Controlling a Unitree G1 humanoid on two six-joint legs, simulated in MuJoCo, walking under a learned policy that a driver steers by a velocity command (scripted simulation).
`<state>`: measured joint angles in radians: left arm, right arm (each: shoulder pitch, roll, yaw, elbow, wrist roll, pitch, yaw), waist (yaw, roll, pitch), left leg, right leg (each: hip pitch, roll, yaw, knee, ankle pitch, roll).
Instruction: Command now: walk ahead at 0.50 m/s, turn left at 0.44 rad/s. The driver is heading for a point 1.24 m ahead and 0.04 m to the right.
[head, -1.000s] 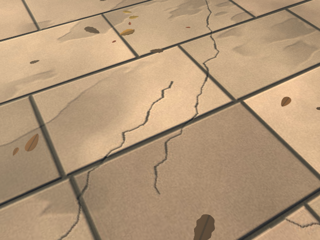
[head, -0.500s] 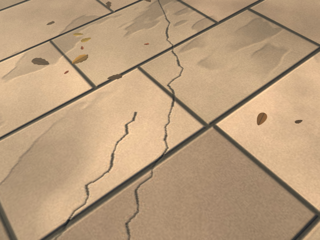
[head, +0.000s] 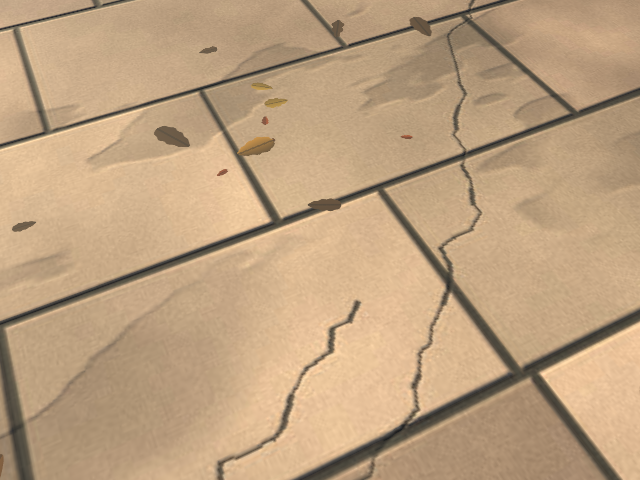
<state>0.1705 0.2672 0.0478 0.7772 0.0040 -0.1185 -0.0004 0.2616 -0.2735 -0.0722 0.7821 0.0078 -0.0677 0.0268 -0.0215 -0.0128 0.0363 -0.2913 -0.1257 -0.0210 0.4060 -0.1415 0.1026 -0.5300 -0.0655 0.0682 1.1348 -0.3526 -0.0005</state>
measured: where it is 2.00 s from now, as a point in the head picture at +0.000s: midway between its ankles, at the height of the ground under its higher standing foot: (318, 298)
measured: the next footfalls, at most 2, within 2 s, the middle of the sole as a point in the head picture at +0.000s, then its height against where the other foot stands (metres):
right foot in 0.30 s outside the picture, level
left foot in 0.82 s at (273, 407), level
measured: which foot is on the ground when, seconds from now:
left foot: down 0.00-0.30, up 0.32-0.80, down 0.82-1.00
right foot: up 0.00-0.28, down 0.30-0.84, up 0.86-1.00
